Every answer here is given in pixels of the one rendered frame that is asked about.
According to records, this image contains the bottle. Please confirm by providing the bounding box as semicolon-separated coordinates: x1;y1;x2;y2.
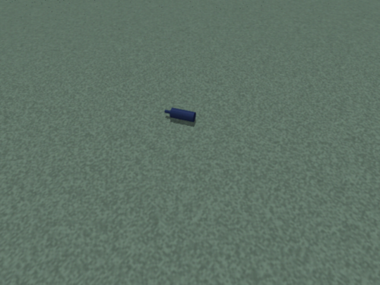
164;108;196;122

